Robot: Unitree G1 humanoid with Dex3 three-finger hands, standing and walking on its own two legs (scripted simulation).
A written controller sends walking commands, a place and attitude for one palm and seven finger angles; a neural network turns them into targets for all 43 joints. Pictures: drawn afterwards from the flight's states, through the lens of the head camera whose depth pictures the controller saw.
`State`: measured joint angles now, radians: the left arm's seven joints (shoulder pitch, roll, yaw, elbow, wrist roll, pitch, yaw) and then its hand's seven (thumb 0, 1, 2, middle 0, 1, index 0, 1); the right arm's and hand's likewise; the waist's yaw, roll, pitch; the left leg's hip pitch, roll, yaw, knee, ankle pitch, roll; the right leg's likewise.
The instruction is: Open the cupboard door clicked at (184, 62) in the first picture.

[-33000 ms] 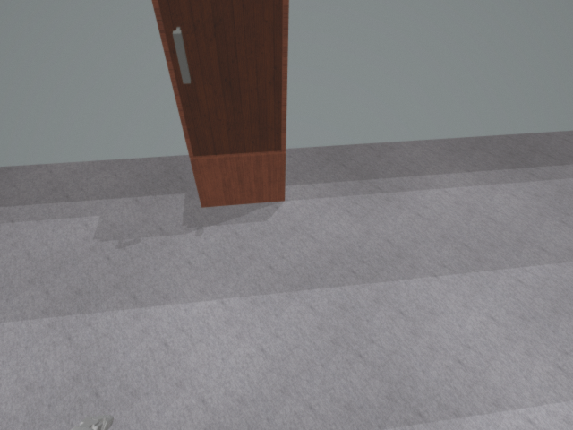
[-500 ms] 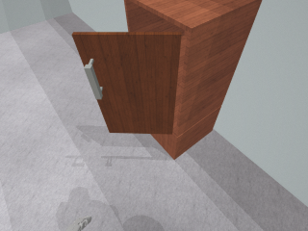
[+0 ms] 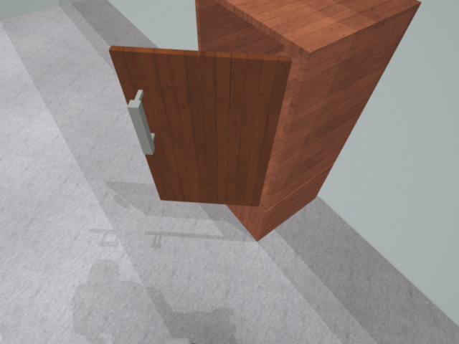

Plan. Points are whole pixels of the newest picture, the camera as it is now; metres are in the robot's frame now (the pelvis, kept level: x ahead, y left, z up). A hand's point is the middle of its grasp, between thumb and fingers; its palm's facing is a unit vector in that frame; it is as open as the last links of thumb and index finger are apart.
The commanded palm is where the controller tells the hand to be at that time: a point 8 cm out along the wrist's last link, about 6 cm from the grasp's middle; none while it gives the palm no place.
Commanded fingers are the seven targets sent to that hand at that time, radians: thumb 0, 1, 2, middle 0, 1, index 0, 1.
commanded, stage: come to a stop and stand still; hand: left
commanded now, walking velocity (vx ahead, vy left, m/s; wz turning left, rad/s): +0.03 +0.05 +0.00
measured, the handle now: (144, 123) +0.57 +0.25 -0.01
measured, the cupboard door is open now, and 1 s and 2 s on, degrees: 50 50 50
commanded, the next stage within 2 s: look again from close up in 0.82 s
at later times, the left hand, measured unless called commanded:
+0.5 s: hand out of the picture +0.00 +0.16 -0.18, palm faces +0.03 -0.98 -0.19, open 7.3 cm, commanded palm none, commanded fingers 0.00 0.90 0.90 -0.20 -0.30 -0.20 -0.30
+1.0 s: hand out of the picture -0.02 +0.17 -0.16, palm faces +0.00 -0.98 -0.22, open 7.4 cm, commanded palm none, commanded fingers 0.00 0.90 0.90 -0.20 -0.30 -0.20 -0.30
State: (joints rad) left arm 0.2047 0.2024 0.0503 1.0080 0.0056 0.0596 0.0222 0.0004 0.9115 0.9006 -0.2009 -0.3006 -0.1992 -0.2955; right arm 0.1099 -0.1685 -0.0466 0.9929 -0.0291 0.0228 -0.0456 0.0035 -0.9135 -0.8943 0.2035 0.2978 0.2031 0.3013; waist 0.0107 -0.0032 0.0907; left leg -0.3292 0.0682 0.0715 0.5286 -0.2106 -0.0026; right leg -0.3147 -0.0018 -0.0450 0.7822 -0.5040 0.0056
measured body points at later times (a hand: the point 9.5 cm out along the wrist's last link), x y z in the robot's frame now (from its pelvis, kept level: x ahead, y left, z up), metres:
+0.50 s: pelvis -0.02 -0.01 +0.00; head +0.00 +0.00 +0.45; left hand +0.00 +0.22 -0.16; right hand +0.01 -0.24 -0.15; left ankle -0.03 +0.09 -0.73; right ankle -0.03 -0.12 -0.73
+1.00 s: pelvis -0.02 -0.01 +0.00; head -0.01 -0.03 +0.45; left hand -0.02 +0.22 -0.15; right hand -0.02 -0.23 -0.16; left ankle -0.03 +0.09 -0.73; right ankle -0.03 -0.12 -0.73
